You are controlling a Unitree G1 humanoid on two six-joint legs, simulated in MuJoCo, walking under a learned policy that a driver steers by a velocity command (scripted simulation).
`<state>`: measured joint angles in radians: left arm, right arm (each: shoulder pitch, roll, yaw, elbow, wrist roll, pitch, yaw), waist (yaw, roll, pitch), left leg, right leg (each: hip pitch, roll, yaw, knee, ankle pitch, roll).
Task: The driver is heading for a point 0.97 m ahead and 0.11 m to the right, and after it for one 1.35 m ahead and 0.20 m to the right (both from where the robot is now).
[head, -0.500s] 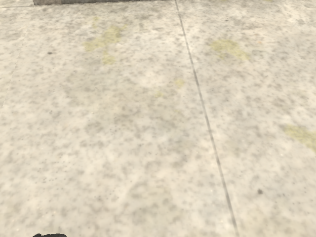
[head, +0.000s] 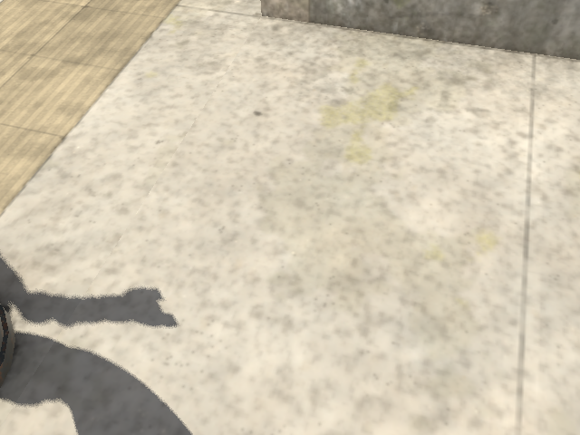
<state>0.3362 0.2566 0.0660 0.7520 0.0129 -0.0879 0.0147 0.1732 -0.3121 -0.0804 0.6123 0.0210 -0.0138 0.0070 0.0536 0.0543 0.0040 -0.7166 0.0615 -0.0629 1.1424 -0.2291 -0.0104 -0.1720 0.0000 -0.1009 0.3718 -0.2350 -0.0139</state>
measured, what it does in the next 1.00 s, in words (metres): walks ahead: left foot, then right foot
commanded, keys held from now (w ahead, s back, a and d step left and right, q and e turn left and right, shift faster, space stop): w+q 0.06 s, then w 0.20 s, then w+e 0.74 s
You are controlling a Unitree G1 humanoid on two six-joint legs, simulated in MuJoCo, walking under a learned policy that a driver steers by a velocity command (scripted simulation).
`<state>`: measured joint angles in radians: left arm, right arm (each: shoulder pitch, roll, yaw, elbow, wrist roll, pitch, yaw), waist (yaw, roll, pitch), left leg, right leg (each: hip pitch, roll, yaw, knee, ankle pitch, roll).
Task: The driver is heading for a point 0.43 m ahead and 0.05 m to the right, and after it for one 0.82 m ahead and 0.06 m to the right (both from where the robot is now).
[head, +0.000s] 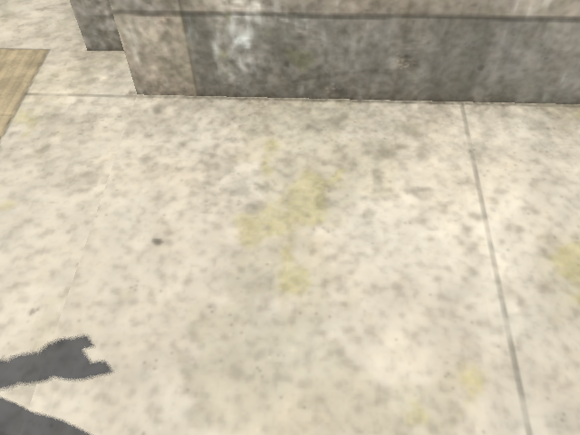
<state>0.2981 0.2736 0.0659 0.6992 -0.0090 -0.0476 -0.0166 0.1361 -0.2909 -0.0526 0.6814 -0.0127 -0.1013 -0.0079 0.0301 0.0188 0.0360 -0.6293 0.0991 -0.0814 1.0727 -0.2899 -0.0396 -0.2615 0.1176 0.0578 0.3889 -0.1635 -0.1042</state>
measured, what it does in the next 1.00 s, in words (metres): walks ahead, turning right: left foot, then right foot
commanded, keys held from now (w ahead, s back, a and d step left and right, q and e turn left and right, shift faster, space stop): w+e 0.70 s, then w+q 0.30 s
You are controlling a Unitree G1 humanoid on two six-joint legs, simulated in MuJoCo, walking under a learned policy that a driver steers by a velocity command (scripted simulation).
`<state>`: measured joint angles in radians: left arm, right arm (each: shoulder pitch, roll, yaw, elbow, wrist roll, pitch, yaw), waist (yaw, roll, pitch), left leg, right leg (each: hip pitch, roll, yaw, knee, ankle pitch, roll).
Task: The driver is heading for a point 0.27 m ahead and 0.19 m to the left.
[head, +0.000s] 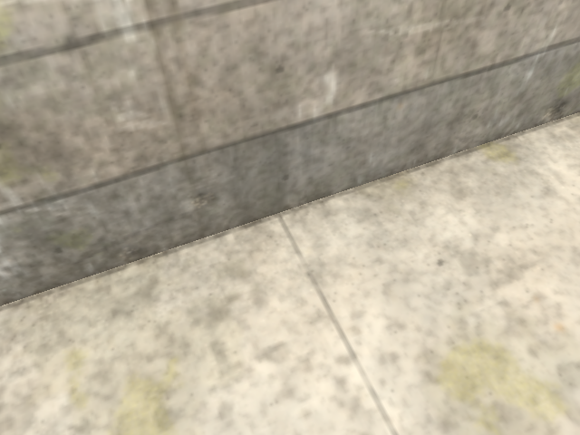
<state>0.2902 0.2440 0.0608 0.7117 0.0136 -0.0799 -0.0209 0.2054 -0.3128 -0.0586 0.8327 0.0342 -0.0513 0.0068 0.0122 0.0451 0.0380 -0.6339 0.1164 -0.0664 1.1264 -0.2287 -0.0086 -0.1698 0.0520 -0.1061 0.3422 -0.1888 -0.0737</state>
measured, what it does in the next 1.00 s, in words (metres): walks ahead: left foot, then right foot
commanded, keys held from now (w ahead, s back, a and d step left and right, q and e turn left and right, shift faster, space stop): w+q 0.18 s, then no key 0.82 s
